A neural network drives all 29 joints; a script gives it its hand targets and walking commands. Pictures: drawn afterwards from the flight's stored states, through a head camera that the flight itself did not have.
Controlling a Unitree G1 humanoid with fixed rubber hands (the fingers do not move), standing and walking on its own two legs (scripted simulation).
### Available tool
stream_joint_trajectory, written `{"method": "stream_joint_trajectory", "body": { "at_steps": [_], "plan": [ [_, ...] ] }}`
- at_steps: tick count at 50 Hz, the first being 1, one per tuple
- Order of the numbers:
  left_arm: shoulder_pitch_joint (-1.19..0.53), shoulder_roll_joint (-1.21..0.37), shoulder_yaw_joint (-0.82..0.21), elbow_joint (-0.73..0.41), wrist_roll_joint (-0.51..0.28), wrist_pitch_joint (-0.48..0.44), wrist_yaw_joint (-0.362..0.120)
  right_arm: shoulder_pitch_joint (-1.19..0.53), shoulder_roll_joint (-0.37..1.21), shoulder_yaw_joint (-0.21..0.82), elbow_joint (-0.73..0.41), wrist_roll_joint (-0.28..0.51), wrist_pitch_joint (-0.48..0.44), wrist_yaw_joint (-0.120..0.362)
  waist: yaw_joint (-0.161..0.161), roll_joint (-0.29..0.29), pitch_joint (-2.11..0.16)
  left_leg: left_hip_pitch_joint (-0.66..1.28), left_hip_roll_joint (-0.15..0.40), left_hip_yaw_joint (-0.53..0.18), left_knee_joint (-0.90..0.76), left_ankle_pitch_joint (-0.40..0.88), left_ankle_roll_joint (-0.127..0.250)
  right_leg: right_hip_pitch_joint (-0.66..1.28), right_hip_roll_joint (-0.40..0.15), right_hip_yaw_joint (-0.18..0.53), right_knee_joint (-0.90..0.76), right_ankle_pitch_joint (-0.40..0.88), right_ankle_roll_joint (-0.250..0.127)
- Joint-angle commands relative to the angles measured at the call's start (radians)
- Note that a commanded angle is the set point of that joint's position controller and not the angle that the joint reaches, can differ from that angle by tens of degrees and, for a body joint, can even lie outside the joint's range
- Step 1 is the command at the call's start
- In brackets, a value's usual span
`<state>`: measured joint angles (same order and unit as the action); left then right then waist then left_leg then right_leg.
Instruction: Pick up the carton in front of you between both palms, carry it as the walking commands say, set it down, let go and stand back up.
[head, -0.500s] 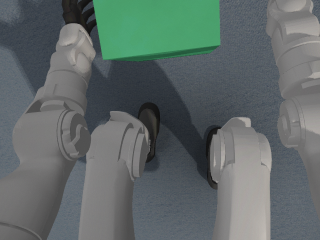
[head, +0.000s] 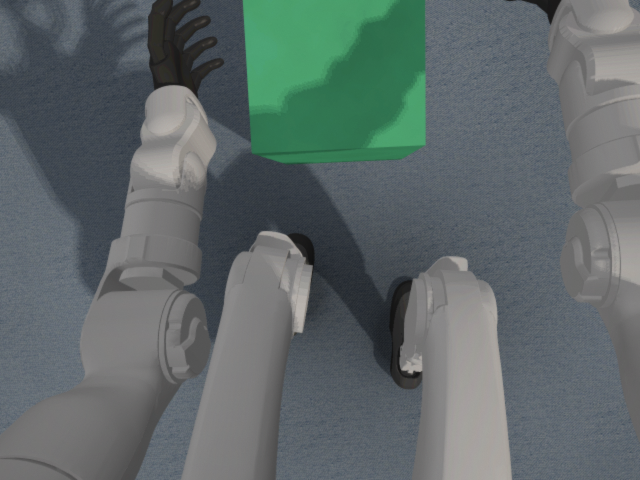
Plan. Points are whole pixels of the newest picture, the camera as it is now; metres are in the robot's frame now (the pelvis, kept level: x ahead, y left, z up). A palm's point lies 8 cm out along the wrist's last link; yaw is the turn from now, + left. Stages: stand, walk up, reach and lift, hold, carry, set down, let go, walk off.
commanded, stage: set down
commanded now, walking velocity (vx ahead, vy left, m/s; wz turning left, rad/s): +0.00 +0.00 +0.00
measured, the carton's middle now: (338, 89) +0.53 +0.06 -0.32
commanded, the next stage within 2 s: let go in 0.62 s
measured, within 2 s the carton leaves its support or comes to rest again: neither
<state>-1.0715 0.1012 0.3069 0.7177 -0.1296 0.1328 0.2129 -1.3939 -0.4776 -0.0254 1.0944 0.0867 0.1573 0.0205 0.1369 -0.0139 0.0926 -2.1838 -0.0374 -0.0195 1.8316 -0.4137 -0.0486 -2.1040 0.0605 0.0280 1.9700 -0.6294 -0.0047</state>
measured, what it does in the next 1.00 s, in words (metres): rises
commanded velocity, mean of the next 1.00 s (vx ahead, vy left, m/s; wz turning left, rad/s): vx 0.00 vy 0.00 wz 0.00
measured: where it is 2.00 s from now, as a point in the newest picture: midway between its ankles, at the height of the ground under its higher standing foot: (347, 327)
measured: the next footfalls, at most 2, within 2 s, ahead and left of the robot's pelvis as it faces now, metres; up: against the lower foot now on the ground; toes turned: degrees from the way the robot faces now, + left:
none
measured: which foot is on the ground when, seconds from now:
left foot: down 0.00-1.00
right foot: down 0.00-1.00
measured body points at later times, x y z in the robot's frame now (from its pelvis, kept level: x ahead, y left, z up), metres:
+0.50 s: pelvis +0.02 +0.00 +0.13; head +0.34 -0.01 +0.45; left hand +0.48 +0.22 +0.02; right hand +0.59 -0.17 +0.02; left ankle +0.14 +0.13 -0.41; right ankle +0.08 -0.11 -0.41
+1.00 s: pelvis +0.07 +0.01 +0.25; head +0.31 +0.00 +0.64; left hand +0.41 +0.23 +0.14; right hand +0.47 -0.19 +0.13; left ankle +0.14 +0.13 -0.41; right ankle +0.08 -0.11 -0.41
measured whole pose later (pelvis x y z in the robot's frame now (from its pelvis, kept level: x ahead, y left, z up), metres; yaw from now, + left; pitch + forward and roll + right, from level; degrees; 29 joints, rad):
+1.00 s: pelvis +0.07 +0.01 +0.25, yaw -3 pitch +35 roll -1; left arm -0.38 0.10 0.21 0.49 0.07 0.10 -0.05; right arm -0.59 -0.19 -0.24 0.68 -0.11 0.11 -0.03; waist 0.10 0.00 -0.08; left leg -1.23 0.00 -0.02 0.86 -0.24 0.00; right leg -1.16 0.06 0.07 0.91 -0.36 0.01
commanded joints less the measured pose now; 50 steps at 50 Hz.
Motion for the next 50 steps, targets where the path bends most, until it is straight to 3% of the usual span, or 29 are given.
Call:
{"method": "stream_joint_trajectory", "body": {
  "at_steps": [1,12,32,37,42,46,50],
  "plan": [
    [-0.159,0.069,0.006,-0.116,0.014,-0.006,-0.005,-0.242,-0.099,-0.028,-0.092,-0.011,-0.019,0.020,0.032,-0.098,-1.057,0.754,-0.020,0.111,-0.133,0.262,-0.019,0.376,0.006,-0.035,-0.296,0.204,-0.016],
    [-0.063,0.055,0.029,-0.233,0.043,0.027,-0.006,-0.203,-0.112,-0.077,-0.214,-0.061,0.009,0.049,0.030,-0.175,-1.226,0.890,-0.035,0.114,-0.322,0.346,-0.020,0.630,0.022,-0.048,-0.474,0.328,0.007],
    [0.089,-0.018,0.068,-0.252,0.132,0.025,-0.064,-0.042,-0.040,-0.168,-0.180,-0.151,-0.003,0.100,0.026,-0.138,-1.073,1.099,-0.021,0.102,-0.702,0.433,-0.032,0.938,0.017,-0.015,-0.859,0.484,0.014],
    [0.227,-0.022,0.066,-0.262,0.180,0.000,-0.111,0.123,0.027,-0.218,-0.221,-0.209,-0.018,0.073,0.005,-0.131,-1.143,1.212,-0.027,0.101,-0.776,0.518,-0.022,1.083,0.018,-0.009,-0.943,0.627,0.025],
    [0.438,0.033,0.017,-0.301,0.225,-0.031,-0.185,0.385,0.138,-0.249,-0.370,-0.233,-0.036,-0.006,-0.013,-0.110,-1.158,1.346,-0.030,0.098,-0.853,0.566,0.002,1.233,0.021,0.001,-1.028,0.731,0.043],
    [0.564,0.087,-0.053,-0.335,0.218,-0.045,-0.244,0.555,0.190,-0.234,-0.507,-0.213,-0.056,-0.055,-0.021,-0.063,-1.029,1.506,-0.016,0.078,-0.930,0.521,0.022,1.241,0.019,-0.004,-1.128,0.615,0.043],
    [0.706,0.120,-0.118,-0.337,0.183,-0.060,-0.282,0.704,0.210,-0.205,-0.588,-0.186,-0.080,-0.065,-0.023,-0.040,-0.859,1.637,0.003,0.048,-1.013,0.446,0.030,1.251,0.011,-0.013,-1.219,0.457,0.032]
  ]
}}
